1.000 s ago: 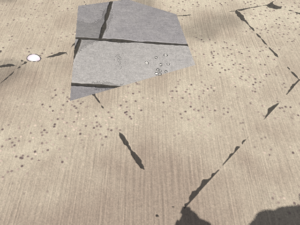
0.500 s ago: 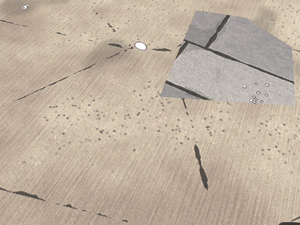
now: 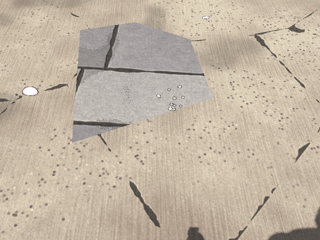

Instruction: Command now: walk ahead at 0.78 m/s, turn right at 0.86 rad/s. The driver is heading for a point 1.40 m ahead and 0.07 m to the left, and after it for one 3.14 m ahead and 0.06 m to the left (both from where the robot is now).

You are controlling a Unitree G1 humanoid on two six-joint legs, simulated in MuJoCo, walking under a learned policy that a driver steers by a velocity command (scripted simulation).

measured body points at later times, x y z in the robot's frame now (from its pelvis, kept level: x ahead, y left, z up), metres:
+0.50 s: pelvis +0.40 -0.12 +0.00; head +0.40 -0.12 +0.45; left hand +0.48 +0.13 -0.12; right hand +0.51 -0.40 -0.09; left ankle +0.64 +0.02 -0.63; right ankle +0.27 -0.15 -0.73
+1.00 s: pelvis +0.85 -0.16 +0.01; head +0.87 -0.13 +0.46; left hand +1.06 +0.11 -0.03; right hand +0.94 -0.42 -0.10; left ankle +0.73 -0.11 -0.72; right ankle +1.11 -0.30 -0.67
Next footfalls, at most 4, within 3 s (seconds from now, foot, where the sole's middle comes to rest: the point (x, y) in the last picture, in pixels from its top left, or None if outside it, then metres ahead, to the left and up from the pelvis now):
0.18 right None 0.31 -0.16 -0.76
0.66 left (169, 176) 0.77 -0.10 -0.76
1.08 right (186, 109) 1.18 -0.25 -0.76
1.56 left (102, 89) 1.37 0.21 -0.76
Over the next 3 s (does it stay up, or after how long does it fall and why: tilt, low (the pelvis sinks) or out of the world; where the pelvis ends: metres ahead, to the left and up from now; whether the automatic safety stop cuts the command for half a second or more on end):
stays up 1.50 0.14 0.01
